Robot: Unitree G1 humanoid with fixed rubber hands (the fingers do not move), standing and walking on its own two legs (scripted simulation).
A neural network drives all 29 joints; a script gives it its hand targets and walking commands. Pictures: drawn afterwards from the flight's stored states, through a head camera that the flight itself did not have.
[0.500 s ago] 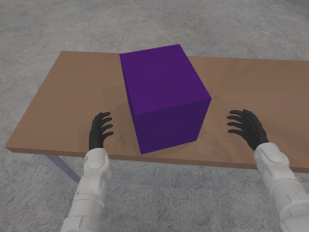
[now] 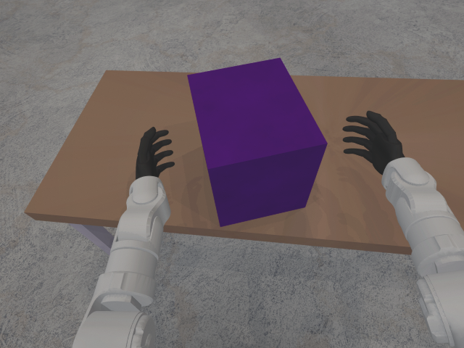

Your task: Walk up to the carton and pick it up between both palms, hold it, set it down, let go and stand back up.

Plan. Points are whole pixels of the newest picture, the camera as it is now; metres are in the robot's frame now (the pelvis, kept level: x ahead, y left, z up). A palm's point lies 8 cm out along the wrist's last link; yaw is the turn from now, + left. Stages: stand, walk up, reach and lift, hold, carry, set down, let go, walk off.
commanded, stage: reach and lift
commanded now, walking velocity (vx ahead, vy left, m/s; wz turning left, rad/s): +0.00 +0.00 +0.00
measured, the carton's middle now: (249, 144) +0.51 +0.07 -0.01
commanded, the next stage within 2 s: none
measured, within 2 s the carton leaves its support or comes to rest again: neither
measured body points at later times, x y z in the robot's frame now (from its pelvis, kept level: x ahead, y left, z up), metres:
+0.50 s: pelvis +0.00 -0.01 +0.00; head +0.09 -0.03 +0.44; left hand +0.42 +0.24 +0.10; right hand +0.52 -0.13 +0.11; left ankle -0.03 +0.13 -0.74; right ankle +0.03 -0.07 -0.74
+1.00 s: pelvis +0.01 -0.02 -0.01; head +0.11 -0.02 +0.43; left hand +0.44 +0.24 +0.07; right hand +0.54 -0.11 +0.08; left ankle -0.03 +0.13 -0.74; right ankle +0.03 -0.07 -0.74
